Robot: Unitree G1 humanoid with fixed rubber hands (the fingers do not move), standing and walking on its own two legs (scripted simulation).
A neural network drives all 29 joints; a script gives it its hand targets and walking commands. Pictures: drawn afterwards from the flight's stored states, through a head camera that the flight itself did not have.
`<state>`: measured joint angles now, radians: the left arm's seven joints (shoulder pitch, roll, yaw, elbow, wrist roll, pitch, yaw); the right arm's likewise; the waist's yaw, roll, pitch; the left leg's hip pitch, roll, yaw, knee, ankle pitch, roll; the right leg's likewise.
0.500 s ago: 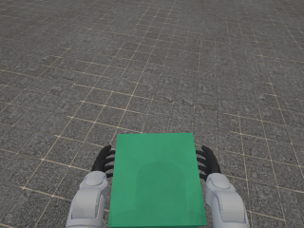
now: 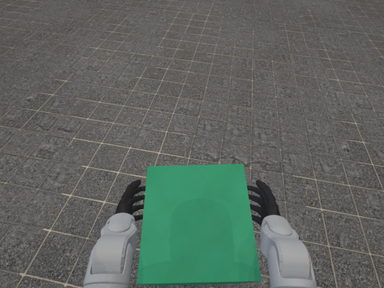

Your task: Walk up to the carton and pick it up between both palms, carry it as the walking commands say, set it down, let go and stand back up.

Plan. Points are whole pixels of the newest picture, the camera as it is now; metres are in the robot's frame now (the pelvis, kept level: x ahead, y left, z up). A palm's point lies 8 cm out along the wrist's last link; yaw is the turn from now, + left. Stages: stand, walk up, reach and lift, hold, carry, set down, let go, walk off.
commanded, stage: carry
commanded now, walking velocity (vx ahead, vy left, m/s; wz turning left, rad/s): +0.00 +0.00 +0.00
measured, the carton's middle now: (196, 230) +0.28 -0.02 -0.06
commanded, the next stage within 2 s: none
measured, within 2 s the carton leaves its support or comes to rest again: neither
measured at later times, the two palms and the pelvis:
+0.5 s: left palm (141, 107) +0.60 +0.13 +0.03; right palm (242, 112) +0.58 -0.16 +0.03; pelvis +0.32 +0.01 +0.01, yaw +0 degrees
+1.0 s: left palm (146, 48) +0.89 +0.14 +0.06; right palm (227, 49) +0.87 -0.15 +0.07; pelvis +0.63 +0.01 +0.02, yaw -1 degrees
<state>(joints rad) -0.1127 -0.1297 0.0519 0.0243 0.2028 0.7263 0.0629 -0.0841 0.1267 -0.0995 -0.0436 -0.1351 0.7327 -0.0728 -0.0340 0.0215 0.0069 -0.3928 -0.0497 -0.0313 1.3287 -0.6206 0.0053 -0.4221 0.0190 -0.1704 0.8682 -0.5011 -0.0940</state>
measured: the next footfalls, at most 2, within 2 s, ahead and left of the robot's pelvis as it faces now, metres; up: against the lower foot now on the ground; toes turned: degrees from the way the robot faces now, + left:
left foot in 0.12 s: +0.15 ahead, +0.09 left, +0.00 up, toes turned +1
right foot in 0.40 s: +0.32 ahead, -0.09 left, +0.00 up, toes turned -8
